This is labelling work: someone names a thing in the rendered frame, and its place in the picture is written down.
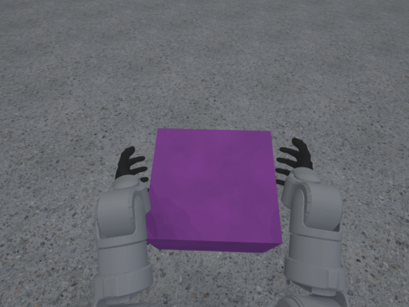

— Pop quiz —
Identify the left robot hand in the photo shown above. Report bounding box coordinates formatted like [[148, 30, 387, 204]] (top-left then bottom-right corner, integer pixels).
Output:
[[115, 146, 149, 192]]

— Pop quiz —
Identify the carton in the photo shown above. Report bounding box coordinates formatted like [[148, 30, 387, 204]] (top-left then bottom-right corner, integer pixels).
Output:
[[145, 128, 282, 253]]

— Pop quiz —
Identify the right robot hand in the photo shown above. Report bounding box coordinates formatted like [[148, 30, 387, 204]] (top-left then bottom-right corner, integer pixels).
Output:
[[275, 138, 313, 186]]

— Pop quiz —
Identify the right robot forearm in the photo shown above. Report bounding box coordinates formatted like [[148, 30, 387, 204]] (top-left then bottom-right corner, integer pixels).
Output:
[[281, 167, 350, 307]]

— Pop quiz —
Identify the left robot forearm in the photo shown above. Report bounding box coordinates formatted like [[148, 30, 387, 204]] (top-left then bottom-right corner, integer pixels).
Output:
[[93, 175, 153, 307]]

